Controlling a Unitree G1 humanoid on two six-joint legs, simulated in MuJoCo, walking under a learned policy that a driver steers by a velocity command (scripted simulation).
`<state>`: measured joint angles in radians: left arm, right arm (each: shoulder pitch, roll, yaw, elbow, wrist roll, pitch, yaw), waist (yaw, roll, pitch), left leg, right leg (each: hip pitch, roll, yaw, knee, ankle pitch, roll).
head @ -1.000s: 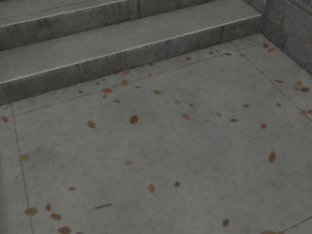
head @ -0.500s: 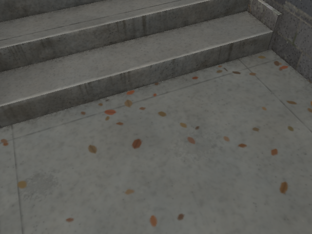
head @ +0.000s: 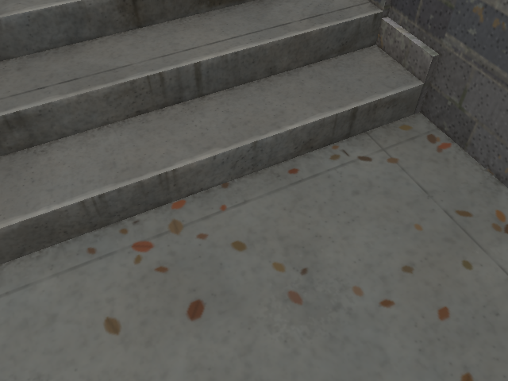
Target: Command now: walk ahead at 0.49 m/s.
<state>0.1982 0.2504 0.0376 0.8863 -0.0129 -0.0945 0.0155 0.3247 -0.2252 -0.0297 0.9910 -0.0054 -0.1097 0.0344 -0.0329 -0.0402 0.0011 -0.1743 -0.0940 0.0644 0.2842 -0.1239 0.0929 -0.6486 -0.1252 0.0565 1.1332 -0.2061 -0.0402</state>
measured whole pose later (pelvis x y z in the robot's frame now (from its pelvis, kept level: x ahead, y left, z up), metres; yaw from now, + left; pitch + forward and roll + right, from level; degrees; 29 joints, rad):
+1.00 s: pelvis +0.54 -0.02 -0.01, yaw +1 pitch +1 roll +0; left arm 0.31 0.26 0.05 0.97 0.03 -0.08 -0.01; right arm 0.19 -0.24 -0.05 0.92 -0.03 -0.09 0.02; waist 0.02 -0.03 0.04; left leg -0.35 -0.03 0.06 0.48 -0.15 0.06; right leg -0.36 -0.02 0.00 1.13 -0.36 -0.07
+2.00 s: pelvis +1.01 +0.01 -0.02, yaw +21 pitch +0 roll +0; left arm 0.22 0.21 0.04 0.88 0.04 -0.07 0.00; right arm 0.21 -0.23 -0.07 0.92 -0.02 -0.03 0.00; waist 0.00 -0.04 0.02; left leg -0.33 -0.10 0.08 0.62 -0.30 0.14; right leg -0.47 -0.09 -0.05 1.48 -0.35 0.01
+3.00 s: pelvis +1.51 +0.29 +0.20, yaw +33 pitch +8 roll +4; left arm 0.47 0.19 0.00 1.08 0.07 -0.10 -0.15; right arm -0.03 -0.14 0.05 0.73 -0.06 -0.01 0.07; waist -0.02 -0.07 -0.14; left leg -0.82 -0.05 0.15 1.07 -0.41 0.09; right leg -0.32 0.01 0.14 1.10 -0.03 -0.12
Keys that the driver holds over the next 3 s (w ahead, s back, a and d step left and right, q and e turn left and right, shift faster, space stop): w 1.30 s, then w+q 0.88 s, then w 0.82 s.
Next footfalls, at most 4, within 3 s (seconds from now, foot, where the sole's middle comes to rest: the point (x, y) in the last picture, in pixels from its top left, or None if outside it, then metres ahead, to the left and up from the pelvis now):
0.30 right None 0.33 -0.17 -0.78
0.86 left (229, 336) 0.64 0.07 -0.78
1.38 right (298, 260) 0.89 -0.14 -0.78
1.90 left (230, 220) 1.05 0.07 -0.78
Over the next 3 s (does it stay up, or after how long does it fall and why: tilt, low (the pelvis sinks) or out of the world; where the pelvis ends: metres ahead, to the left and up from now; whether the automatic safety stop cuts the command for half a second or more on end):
stays up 1.51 0.29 0.20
